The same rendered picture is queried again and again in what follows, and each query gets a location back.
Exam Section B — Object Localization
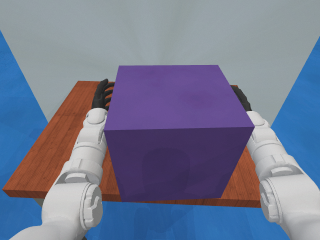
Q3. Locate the robot left forearm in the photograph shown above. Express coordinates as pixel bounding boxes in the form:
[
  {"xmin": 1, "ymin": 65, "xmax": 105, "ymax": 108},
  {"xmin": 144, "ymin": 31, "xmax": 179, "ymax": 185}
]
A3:
[{"xmin": 41, "ymin": 108, "xmax": 108, "ymax": 222}]

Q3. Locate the robot right upper arm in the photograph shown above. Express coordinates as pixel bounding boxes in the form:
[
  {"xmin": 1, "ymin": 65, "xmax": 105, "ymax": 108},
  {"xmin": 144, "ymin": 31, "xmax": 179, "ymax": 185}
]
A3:
[{"xmin": 259, "ymin": 174, "xmax": 320, "ymax": 240}]

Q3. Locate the carton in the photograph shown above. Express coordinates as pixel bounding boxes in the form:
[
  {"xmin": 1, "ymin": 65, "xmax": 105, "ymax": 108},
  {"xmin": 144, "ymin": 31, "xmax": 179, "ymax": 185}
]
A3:
[{"xmin": 103, "ymin": 65, "xmax": 255, "ymax": 202}]

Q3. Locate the robot right forearm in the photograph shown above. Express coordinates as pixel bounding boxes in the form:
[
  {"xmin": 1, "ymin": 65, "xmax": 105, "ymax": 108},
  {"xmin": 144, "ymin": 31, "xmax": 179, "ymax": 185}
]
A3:
[{"xmin": 246, "ymin": 111, "xmax": 320, "ymax": 195}]

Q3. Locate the robot right hand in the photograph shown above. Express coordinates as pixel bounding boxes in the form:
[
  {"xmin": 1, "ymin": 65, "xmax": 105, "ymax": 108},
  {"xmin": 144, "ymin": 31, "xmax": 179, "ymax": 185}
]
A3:
[{"xmin": 230, "ymin": 85, "xmax": 252, "ymax": 112}]

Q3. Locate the robot left hand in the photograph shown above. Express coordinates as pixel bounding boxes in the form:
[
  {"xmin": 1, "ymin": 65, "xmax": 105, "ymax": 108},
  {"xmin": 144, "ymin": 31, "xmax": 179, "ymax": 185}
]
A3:
[{"xmin": 91, "ymin": 78, "xmax": 115, "ymax": 111}]

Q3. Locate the table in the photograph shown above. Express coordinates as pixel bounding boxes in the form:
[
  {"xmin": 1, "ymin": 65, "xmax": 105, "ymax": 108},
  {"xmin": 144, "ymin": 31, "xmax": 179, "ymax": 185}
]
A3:
[{"xmin": 2, "ymin": 81, "xmax": 262, "ymax": 240}]

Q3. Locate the robot left upper arm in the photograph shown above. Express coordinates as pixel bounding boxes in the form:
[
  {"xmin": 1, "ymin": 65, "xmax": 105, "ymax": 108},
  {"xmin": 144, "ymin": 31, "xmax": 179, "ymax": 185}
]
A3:
[{"xmin": 9, "ymin": 182, "xmax": 103, "ymax": 240}]

